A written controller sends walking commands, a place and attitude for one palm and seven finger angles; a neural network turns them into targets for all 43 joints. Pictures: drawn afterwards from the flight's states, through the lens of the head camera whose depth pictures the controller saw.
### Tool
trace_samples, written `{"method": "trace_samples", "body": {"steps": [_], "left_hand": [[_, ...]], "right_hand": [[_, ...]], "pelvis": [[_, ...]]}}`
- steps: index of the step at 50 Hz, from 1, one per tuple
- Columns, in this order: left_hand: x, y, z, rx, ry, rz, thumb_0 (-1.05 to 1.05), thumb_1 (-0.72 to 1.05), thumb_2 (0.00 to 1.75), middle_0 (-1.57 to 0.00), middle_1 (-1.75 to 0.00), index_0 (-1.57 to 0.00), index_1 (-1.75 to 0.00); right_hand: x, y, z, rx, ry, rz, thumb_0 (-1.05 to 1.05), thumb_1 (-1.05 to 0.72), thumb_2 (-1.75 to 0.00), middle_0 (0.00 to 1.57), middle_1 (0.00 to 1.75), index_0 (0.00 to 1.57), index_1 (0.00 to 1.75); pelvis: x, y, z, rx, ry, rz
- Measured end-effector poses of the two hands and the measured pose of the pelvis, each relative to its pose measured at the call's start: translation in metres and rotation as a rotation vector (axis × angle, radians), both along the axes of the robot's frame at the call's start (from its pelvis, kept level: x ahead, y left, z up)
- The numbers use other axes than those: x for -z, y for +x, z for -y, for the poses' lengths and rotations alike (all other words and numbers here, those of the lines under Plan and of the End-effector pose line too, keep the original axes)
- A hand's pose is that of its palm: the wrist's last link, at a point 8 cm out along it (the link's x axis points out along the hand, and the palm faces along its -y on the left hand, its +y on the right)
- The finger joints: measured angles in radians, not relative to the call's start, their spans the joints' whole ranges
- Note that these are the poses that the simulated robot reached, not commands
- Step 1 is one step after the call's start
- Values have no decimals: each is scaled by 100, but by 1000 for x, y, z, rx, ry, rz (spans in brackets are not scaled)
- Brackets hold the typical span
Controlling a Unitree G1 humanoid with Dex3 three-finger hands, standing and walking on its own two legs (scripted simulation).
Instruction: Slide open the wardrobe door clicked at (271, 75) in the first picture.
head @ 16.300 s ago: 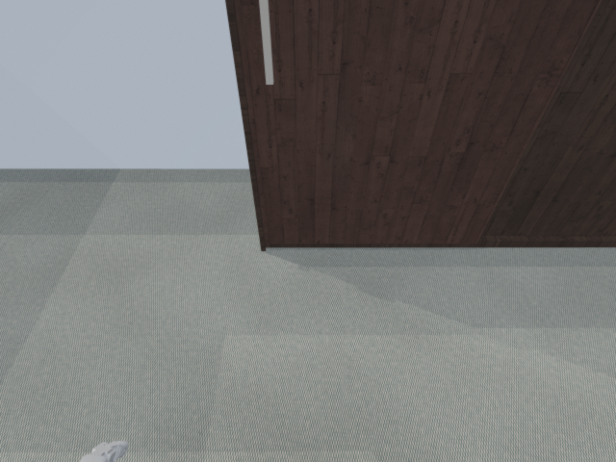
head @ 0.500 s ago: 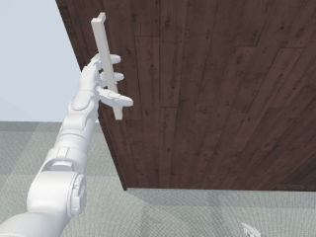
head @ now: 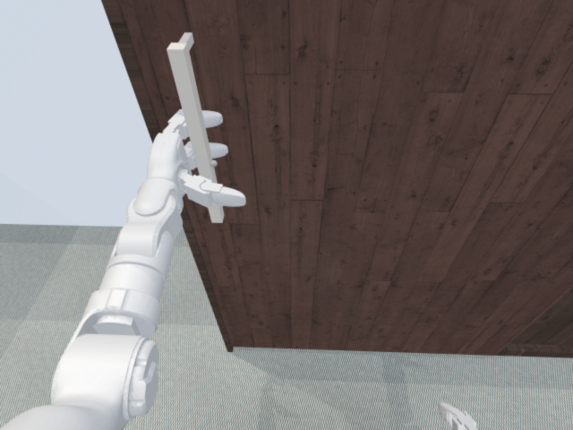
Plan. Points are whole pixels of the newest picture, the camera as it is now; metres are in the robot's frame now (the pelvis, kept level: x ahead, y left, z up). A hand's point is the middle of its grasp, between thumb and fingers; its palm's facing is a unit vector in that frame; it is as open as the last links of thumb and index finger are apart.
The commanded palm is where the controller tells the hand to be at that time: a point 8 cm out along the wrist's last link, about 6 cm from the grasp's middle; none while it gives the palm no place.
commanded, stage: slide the fingers in behind the handle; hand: left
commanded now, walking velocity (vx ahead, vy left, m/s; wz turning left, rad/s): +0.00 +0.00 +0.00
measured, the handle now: (204, 142) +0.49 +0.14 +0.16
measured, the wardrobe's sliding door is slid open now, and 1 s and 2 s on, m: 0.00 0.00 0.00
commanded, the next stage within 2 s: grip the handle and tug to test in 0.50 s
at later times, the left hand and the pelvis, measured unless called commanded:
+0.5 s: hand (214, 164) +0.43 +0.12 +0.17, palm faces -0.02 -1.00 -0.01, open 14.2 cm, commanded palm +0.40 +0.16 +0.17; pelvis +0.00 +0.01 +0.00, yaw +0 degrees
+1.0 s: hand (214, 162) +0.43 +0.12 +0.17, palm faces +0.00 -1.00 -0.02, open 10.4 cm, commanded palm +0.40 +0.15 +0.17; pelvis +0.00 +0.01 +0.00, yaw +1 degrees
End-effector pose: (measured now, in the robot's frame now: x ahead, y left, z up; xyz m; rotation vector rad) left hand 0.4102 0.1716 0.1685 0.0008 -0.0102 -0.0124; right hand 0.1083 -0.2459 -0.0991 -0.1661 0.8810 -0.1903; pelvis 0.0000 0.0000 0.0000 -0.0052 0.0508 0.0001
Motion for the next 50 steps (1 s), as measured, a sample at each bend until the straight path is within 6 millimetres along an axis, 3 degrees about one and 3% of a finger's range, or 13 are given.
{"method": "trace_samples", "body": {"steps": [34,41,50], "left_hand": [[0,0,0,3,6,2,-1,-48,31,-28,-121,-26,-120],[-1,1,1,-7,16,-1,-1,-32,38,-31,-123,-28,-123],[-1,2,0,-14,18,-1,-1,5,54,-34,-128,-31,-128]], "right_hand": [[3,3,-14,-26,8,-25,2,-90,-90,20,30,20,30],[5,-1,-15,-33,7,-37,2,-90,-90,20,30,20,30],[9,-7,-15,-35,16,-48,2,-90,-90,20,30,20,30]], "pelvis": [[0,2,-8,-13,-3,4],[0,-1,-8,-21,-3,0],[1,-2,-7,-21,-2,-3]]}}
